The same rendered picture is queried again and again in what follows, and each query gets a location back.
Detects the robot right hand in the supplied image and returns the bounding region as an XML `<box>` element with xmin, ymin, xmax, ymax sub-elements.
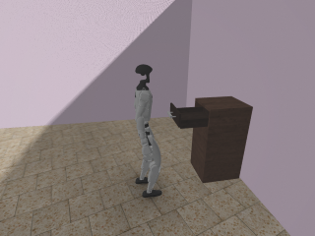
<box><xmin>142</xmin><ymin>145</ymin><xmax>155</xmax><ymax>163</ymax></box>

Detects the right robot forearm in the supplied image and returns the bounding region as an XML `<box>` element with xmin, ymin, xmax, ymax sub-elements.
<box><xmin>136</xmin><ymin>117</ymin><xmax>149</xmax><ymax>147</ymax></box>

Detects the handle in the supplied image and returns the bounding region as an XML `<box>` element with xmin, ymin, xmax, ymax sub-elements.
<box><xmin>167</xmin><ymin>111</ymin><xmax>176</xmax><ymax>118</ymax></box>

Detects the cabinet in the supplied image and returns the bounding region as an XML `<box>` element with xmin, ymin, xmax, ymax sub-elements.
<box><xmin>190</xmin><ymin>96</ymin><xmax>253</xmax><ymax>183</ymax></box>

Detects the right robot upper arm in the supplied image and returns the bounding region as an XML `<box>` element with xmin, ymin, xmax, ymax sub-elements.
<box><xmin>135</xmin><ymin>90</ymin><xmax>150</xmax><ymax>123</ymax></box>

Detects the robot left foot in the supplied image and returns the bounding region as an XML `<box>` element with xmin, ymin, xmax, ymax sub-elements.
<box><xmin>135</xmin><ymin>177</ymin><xmax>149</xmax><ymax>184</ymax></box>

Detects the drawer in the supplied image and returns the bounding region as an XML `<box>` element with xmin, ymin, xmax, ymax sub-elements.
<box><xmin>170</xmin><ymin>102</ymin><xmax>210</xmax><ymax>129</ymax></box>

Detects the robot right thigh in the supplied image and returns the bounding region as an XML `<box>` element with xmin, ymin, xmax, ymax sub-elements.
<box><xmin>146</xmin><ymin>133</ymin><xmax>161</xmax><ymax>170</ymax></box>

